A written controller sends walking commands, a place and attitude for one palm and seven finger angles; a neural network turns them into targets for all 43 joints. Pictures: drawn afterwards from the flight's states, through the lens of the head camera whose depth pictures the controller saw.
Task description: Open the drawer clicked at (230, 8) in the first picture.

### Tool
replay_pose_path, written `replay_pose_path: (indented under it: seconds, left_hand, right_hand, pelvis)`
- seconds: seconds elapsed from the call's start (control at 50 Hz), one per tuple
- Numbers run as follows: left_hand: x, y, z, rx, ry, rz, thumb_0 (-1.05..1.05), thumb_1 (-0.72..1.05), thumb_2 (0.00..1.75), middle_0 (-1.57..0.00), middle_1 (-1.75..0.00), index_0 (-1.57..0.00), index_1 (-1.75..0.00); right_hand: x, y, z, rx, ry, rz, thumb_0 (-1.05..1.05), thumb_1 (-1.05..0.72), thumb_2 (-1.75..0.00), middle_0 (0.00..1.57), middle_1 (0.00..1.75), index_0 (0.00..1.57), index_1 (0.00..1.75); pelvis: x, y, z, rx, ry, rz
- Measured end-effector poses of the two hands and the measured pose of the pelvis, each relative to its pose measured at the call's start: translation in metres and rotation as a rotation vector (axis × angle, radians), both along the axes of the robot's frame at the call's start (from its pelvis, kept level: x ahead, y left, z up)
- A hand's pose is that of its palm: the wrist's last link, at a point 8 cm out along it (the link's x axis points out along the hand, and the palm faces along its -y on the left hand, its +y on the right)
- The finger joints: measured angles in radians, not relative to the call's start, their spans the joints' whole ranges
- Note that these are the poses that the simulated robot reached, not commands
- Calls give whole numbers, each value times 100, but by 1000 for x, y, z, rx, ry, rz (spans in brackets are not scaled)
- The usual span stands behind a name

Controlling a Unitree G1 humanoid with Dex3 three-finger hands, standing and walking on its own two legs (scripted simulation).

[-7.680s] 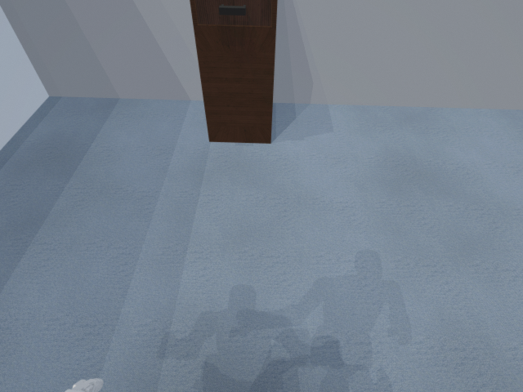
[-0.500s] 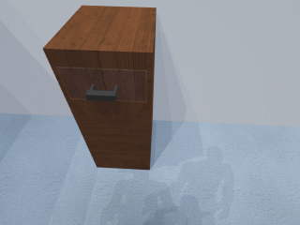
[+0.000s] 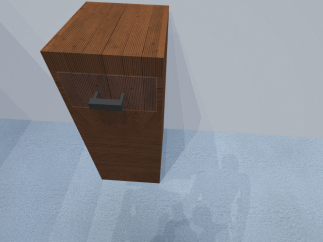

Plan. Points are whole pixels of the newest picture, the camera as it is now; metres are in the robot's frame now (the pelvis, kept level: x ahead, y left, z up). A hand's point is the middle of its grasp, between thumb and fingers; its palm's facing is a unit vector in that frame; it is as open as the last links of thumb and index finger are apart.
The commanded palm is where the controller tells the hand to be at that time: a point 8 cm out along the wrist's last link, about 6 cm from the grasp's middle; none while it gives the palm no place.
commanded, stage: look again from close up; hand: left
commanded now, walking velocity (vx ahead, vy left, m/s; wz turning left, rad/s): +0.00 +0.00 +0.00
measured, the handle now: (108, 99) +0.56 +0.23 +0.00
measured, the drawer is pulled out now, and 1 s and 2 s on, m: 0.00 0.00 0.00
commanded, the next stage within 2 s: raise the hand with hooked fingers in 0.16 s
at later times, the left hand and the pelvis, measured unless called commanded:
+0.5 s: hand (87, 211) +0.19 +0.20 -0.04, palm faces -0.06 -0.43 -0.90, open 7.7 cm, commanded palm +0.13 +0.21 -0.03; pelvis -0.01 -0.01 -0.02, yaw -2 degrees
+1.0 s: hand (85, 199) +0.21 +0.20 +0.00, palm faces +0.01 -0.09 -1.00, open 10.5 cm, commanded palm +0.18 +0.20 +0.05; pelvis -0.03 -0.04 -0.03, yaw +0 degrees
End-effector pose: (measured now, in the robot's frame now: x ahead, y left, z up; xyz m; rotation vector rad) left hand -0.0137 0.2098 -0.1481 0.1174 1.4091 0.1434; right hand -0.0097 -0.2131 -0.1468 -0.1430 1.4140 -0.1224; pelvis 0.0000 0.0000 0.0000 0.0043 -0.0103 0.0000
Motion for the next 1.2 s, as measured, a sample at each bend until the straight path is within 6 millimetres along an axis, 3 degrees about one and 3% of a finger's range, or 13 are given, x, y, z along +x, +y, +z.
replay_pose_path:
  seconds: [0.28,0.3,0.36,0.44,0.5,0.56,0.62,0.72,0.82,0.96,1.08,1.2]
  left_hand:
    - [18,4,3,32,-22,-3,1,91,90,-20,-30,-20,-30]
    - [28,5,8,50,-53,-54,1,91,90,-20,-30,-20,-30]
    - [86,20,57,243,-358,-205,3,92,89,-21,-31,-20,-31]
    - [162,20,130,589,-690,-510,3,88,87,-21,-33,-20,-34]
    - [192,7,164,851,-842,-740,2,82,85,-21,-36,-20,-37]
    - [190,-14,168,966,-910,-902,1,76,83,-20,-40,-20,-40]
    - [170,-30,156,1002,-921,-1008,1,69,80,-21,-44,-21,-45]
    - [140,-24,143,1097,-886,-1037,0,56,75,-23,-52,-23,-52]
    - [154,-4,161,1220,-901,-954,0,43,70,-25,-59,-25,-60]
    - [197,-4,191,1184,-884,-953,0,27,63,-26,-70,-26,-70]
    - [209,-6,208,1115,-915,-1040,0,14,57,-27,-79,-27,-79]
    - [213,8,222,1161,-970,-1022,0,0,51,-28,-88,-28,-88]
  right_hand:
    - [19,-14,1,-16,-18,3,1,-92,-90,20,30,20,30]
    - [23,-16,2,-23,-47,1,2,-93,-90,20,30,20,30]
    - [48,-27,10,-66,-267,-14,2,-93,-90,20,30,20,30]
    - [98,-41,16,-68,-504,31,2,-92,-90,20,30,20,30]
    - [139,-50,25,-55,-621,60,2,-92,-90,20,30,20,30]
    - [174,-57,39,-39,-699,100,2,-91,-90,20,30,20,30]
    - [202,-59,49,-38,-745,171,1,-91,-90,20,30,20,30]
    - [229,-52,48,-44,-754,278,1,-91,-90,20,30,20,30]
    - [229,-35,32,-5,-723,297,1,-91,-90,20,30,20,30]
    - [189,-20,17,60,-602,225,1,-91,-90,20,30,20,30]
    - [156,-30,15,31,-509,167,1,-90,-90,20,30,20,30]
    - [147,-45,15,-26,-468,143,1,-91,-90,20,30,20,30]
  pelvis:
    - [11,-7,0,-3,10,0]
    - [10,-7,-1,-4,13,-9]
    - [7,-8,-3,21,28,-21]
    - [-4,-10,-10,24,84,-10]
    - [-11,-15,-17,31,135,-40]
    - [-19,-21,-25,43,168,-66]
    - [-26,-29,-33,54,188,-66]
    - [-33,-40,-45,52,202,-33]
    - [-35,-45,-52,32,188,3]
    - [-30,-42,-36,25,148,1]
    - [-23,-34,-23,25,133,-20]
    - [-20,-22,-20,18,128,-16]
